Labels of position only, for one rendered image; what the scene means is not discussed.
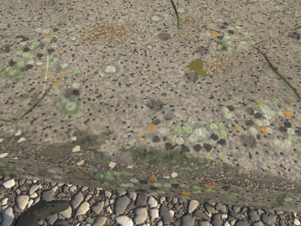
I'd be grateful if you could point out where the robot left hand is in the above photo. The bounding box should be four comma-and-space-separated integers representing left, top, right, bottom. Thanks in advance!
13, 200, 70, 226

